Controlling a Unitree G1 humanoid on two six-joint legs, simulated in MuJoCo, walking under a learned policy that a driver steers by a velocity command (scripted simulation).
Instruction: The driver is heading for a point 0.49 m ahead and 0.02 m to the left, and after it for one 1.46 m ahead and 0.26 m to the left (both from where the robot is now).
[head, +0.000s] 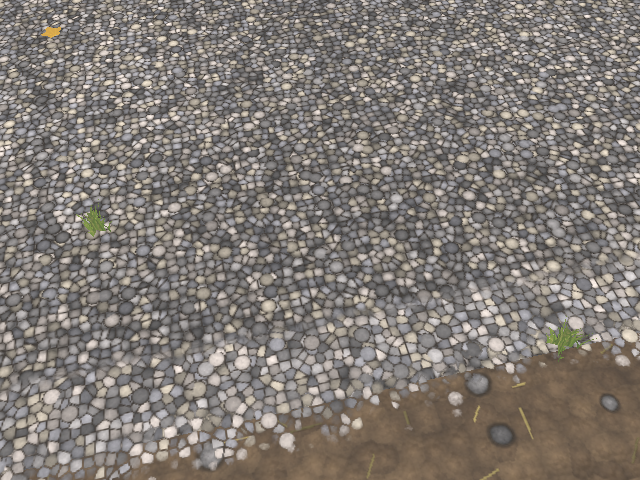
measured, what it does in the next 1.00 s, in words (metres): walks ahead: left foot, then right foot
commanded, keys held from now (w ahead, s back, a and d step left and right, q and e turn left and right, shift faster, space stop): e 0.10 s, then no key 0.32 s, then w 0.58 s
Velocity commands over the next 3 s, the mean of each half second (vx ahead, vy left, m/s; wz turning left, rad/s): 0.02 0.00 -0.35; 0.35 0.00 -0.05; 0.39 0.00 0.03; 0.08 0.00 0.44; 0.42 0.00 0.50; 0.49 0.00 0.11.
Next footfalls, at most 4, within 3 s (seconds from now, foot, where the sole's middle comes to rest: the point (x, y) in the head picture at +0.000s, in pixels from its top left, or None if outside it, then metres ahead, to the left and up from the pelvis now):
0.14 left None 0.03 0.12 -0.78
0.50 right None -0.04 -0.08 -0.78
0.88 left None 0.20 0.13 -0.78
1.40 right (398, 456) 0.50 -0.10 -0.78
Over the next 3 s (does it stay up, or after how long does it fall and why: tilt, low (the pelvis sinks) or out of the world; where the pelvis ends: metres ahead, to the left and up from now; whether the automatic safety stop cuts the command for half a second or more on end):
stays up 0.89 0.19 -0.01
